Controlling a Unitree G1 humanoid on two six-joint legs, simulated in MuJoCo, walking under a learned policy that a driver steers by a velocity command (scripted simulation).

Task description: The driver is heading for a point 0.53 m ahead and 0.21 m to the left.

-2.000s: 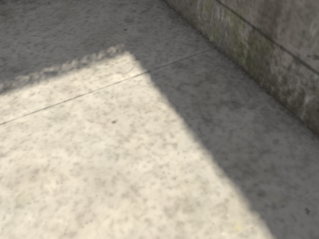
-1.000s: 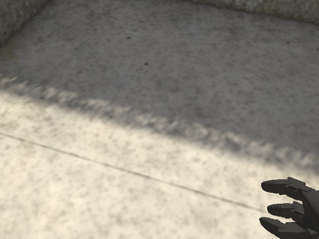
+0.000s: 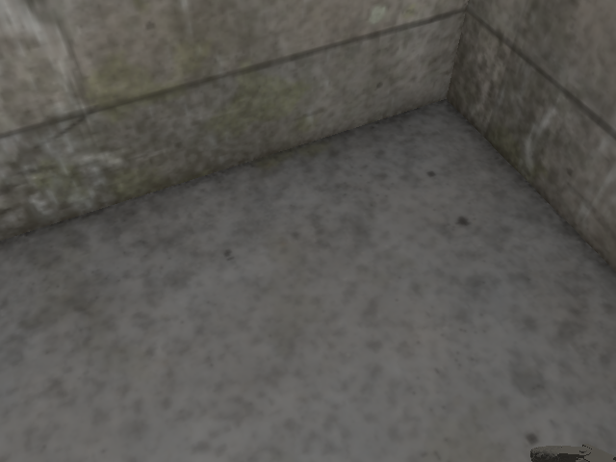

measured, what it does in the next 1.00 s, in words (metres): walks ahead, turning left: right foot, then left foot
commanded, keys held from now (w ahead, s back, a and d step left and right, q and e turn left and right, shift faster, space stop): w+q+shift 0.40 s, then shift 0.60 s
